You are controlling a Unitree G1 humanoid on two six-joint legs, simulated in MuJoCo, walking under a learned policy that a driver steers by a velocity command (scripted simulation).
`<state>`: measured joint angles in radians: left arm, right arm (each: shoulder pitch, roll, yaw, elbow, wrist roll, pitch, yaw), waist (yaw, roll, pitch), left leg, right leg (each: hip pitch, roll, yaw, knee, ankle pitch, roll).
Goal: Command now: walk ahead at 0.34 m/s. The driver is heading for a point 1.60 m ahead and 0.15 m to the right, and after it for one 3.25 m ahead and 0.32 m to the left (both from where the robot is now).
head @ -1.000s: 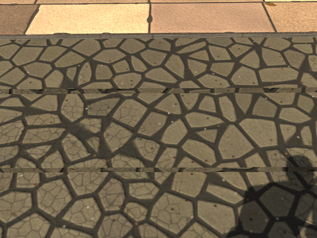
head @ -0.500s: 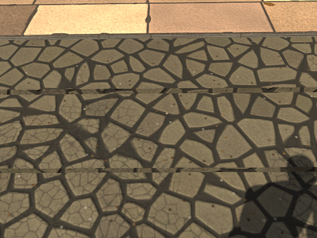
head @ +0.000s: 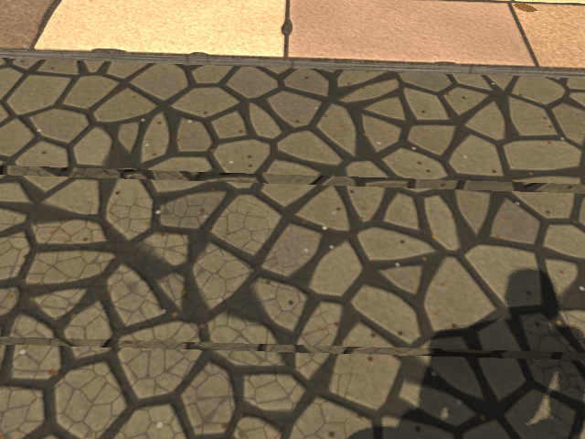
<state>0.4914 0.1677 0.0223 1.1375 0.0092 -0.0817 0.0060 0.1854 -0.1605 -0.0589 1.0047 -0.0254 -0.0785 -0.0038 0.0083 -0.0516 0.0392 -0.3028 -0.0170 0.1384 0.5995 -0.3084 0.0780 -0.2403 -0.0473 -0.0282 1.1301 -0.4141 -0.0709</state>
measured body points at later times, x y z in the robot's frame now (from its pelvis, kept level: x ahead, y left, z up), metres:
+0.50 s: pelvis +0.17 -0.01 +0.04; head +0.20 -0.01 +0.49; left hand +0.19 +0.22 -0.11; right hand +0.19 -0.22 -0.12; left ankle +0.10 +0.10 -0.64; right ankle +0.26 -0.07 -0.69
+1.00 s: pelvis +0.23 +0.01 +0.06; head +0.22 -0.01 +0.51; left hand +0.21 +0.24 -0.09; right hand +0.18 -0.21 -0.11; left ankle +0.16 +0.11 -0.69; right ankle +0.24 -0.07 -0.66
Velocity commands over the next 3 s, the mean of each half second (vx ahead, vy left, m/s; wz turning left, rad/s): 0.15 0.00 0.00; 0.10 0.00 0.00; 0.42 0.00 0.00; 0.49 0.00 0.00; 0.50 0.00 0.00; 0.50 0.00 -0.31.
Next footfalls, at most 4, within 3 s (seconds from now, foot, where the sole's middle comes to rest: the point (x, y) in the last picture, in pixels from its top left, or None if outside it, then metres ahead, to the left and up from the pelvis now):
0.30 right None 0.30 -0.07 -0.72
0.62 left None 0.21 0.11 -0.72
1.50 left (247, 349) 0.65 0.12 -0.69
2.00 right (329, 280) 0.84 -0.07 -0.68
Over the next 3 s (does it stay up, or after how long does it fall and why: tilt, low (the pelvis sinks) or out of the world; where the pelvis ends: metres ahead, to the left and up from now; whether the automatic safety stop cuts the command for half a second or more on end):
stays up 1.29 0.03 0.12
